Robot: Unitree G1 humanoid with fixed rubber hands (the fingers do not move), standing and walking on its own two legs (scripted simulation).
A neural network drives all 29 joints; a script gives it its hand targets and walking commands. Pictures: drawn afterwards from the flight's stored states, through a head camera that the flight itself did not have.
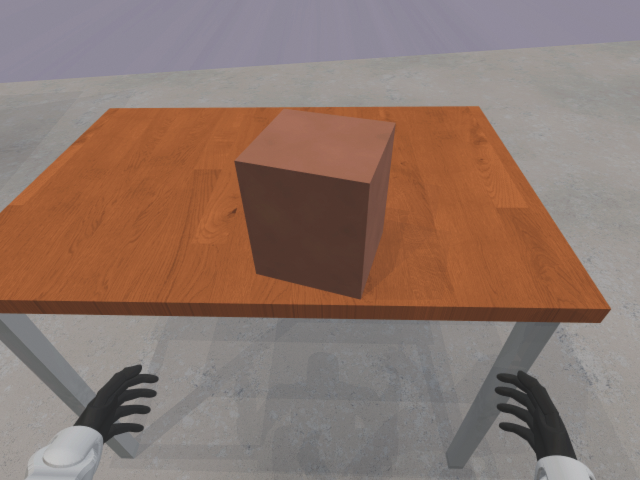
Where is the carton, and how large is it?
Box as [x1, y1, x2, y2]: [234, 109, 395, 299]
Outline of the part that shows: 283,109 234,160 256,273 360,299 382,232 395,123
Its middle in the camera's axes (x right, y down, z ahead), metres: +0.00 -0.06 +0.59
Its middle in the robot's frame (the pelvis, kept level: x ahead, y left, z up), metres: +0.47 +0.04 +0.12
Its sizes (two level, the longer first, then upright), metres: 0.174 0.162 0.209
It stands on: a table, 0.78 m high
